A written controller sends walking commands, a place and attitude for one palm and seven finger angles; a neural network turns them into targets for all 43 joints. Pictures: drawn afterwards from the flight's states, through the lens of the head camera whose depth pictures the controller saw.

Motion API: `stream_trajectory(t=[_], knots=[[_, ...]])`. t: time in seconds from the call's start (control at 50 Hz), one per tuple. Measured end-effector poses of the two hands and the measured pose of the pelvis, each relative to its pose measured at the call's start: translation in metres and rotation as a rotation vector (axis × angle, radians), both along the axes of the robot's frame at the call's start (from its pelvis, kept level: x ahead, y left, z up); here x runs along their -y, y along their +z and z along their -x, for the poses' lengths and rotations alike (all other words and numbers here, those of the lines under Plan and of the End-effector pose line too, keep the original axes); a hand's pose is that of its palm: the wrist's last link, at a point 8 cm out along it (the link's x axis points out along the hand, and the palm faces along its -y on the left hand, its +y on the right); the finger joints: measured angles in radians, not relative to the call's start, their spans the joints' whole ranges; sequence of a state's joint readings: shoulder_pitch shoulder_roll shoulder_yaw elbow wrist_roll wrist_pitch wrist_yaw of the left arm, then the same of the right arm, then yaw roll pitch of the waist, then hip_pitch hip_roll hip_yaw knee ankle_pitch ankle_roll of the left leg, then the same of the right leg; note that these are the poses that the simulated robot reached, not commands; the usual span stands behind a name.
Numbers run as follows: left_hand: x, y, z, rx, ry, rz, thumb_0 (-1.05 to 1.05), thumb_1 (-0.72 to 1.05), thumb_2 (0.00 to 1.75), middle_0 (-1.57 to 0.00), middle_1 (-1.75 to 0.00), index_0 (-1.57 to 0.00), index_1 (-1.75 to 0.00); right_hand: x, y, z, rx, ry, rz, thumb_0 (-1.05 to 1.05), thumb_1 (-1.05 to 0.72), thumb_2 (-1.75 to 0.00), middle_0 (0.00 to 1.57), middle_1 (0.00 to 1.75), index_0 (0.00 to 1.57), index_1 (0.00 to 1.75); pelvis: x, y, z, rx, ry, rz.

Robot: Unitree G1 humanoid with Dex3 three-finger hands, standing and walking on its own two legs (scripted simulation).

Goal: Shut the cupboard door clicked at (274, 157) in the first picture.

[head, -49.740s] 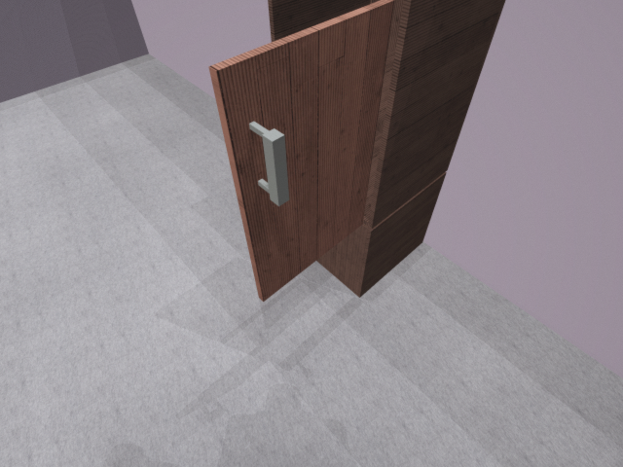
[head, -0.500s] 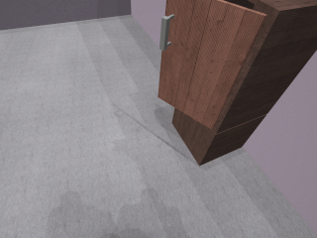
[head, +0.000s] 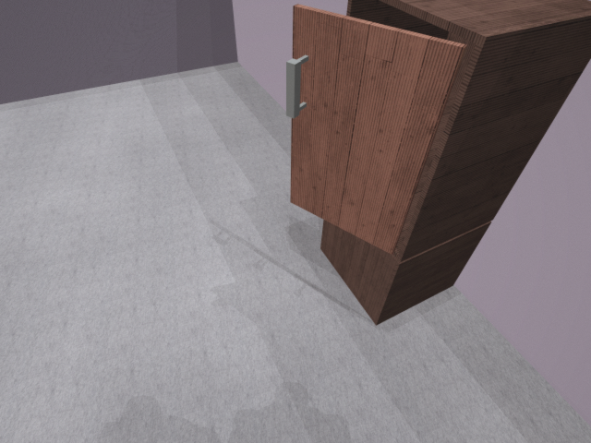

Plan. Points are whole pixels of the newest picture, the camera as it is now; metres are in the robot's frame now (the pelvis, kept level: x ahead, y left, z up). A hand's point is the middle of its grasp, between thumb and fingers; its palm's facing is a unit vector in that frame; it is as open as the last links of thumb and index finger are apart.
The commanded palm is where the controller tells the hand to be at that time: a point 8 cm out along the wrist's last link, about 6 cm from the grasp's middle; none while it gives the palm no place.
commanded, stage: let the arm hang, fingers relaxed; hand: left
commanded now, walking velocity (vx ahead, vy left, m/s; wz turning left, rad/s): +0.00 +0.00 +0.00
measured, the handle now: (298, 86) +0.87 +0.03 +0.08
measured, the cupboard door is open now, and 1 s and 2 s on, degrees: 27 27 27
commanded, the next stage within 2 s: look to check the result in 0.14 s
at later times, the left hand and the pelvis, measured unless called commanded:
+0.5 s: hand out of the picture +0.01 +0.19 -0.17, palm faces +0.00 -0.97 -0.24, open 7.4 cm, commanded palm none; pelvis +0.01 -0.01 +0.00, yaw +0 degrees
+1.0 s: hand out of the picture +0.06 +0.20 -0.18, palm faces +0.07 -0.97 -0.25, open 7.4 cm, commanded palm none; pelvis +0.02 -0.01 +0.00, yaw +4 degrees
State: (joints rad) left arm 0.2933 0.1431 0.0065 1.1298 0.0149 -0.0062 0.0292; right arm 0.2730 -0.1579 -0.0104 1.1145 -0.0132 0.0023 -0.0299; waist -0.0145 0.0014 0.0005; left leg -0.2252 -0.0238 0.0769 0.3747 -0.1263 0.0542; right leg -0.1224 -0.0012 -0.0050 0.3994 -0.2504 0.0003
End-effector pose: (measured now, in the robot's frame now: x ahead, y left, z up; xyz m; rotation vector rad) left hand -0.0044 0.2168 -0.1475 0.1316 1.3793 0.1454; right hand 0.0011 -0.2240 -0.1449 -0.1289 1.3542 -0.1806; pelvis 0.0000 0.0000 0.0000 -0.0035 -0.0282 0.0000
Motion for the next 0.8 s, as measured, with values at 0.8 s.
stream_trajectory(t=[0.8], knots=[[-0.027,0.010,-0.050,0.023,-0.035,-0.073,0.01,0.91,0.90,-0.20,-0.30,-0.20,-0.30,0.046,0.014,-0.059,0.043,0.047,0.083,0.00,-0.90,-0.90,0.20,0.30,0.20,0.30,0.010,0.004,-0.024,-0.004,0.000,-0.001]])
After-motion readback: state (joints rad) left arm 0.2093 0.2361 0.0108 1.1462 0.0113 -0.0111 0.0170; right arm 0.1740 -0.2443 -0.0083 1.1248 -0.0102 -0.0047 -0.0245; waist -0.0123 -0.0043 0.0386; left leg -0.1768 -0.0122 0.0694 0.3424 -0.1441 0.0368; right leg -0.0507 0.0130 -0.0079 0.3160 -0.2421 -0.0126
